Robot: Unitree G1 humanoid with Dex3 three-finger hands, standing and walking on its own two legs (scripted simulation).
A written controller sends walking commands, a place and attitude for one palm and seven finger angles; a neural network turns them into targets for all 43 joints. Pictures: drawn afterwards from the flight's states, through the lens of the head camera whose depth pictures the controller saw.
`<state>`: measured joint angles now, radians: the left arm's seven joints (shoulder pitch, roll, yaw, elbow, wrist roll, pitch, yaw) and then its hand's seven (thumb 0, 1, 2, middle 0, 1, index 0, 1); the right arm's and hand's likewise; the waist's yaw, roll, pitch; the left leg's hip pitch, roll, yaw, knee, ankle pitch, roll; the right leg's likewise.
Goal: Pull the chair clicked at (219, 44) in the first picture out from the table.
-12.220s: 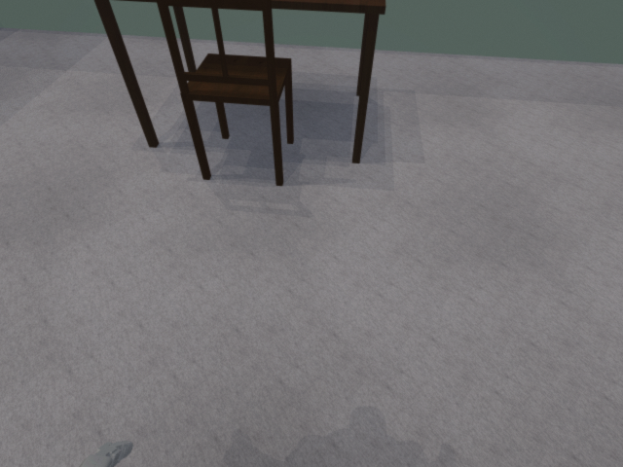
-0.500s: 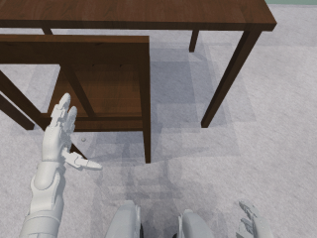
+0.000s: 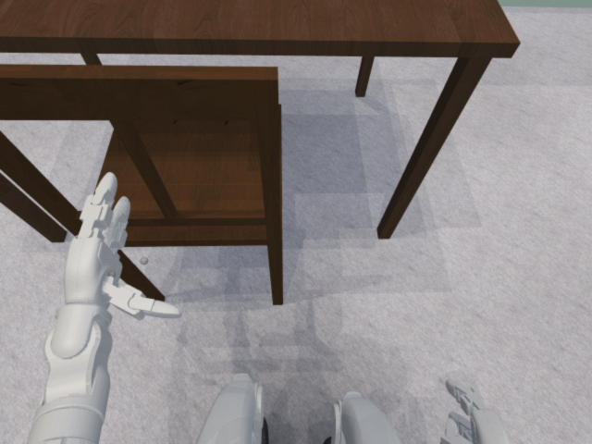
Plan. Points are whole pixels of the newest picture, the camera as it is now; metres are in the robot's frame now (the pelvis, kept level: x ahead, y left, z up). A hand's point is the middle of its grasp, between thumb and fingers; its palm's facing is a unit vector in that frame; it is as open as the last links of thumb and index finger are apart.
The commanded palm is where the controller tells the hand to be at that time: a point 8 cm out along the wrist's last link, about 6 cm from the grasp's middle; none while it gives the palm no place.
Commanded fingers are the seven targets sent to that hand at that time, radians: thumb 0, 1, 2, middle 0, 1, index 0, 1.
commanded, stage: aim the fingers beside a spindle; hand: left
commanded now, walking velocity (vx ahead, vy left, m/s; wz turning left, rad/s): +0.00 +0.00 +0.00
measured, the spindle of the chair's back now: (149, 173) +0.49 +0.25 +0.01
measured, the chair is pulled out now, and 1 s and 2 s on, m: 0.00 0.00 0.00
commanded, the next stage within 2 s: none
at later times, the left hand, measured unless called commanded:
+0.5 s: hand (157, 268) +0.34 +0.20 +0.00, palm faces +0.02 -1.00 -0.01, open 16.9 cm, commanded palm +0.32 +0.25 +0.02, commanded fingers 0.00 -0.50 0.30 -0.06 -0.08 -0.06 -0.08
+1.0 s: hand (155, 264) +0.33 +0.19 +0.03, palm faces +0.06 -1.00 -0.05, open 16.9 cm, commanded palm +0.31 +0.25 +0.02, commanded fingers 0.00 -0.50 0.30 -0.06 -0.08 -0.06 -0.08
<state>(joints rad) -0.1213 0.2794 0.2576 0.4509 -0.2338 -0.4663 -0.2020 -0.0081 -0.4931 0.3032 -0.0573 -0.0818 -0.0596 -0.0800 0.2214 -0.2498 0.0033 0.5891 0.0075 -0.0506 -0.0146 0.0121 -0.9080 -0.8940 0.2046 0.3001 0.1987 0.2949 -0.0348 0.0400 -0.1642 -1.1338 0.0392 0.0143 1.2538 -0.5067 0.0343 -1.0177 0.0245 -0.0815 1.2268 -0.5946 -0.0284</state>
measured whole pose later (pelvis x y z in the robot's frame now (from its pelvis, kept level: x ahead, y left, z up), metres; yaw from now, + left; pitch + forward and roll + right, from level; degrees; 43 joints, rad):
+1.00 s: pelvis +0.00 +0.00 +0.00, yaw +0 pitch +22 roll -3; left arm -0.10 0.24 0.21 0.39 -0.19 -0.50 -0.16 -0.01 -0.49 0.30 -0.06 -0.08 -0.06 -0.08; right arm 0.20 -0.24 0.01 0.59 0.00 -0.05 -0.02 0.01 -0.91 -0.89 0.20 0.30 0.20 0.29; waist -0.03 0.03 -0.16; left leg -1.14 0.04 0.01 1.26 -0.51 0.04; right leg -1.02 0.02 -0.08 1.23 -0.59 -0.02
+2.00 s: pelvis +0.00 +0.01 +0.00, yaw +0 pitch +23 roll -3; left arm -0.15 0.25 0.22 0.48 -0.22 -0.44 -0.21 -0.01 -0.49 0.30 -0.06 -0.08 -0.06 -0.08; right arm 0.21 -0.25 0.01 0.59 0.01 -0.05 -0.02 0.01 -0.91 -0.89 0.21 0.30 0.20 0.30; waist -0.04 0.04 -0.17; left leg -1.16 0.04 0.01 1.27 -0.51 0.04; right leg -1.04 0.02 -0.08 1.23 -0.59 -0.02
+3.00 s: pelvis +0.00 +0.00 -0.01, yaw +0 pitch +23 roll -4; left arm -0.28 0.32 0.26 0.58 -0.24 -0.41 -0.25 -0.01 -0.49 0.30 -0.05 -0.08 -0.06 -0.08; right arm 0.21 -0.25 0.01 0.61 0.01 -0.04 -0.03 0.01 -0.91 -0.89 0.20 0.30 0.20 0.29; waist -0.05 0.05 -0.16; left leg -1.19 0.04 0.00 1.29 -0.51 0.04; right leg -1.07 0.03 -0.09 1.25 -0.60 -0.03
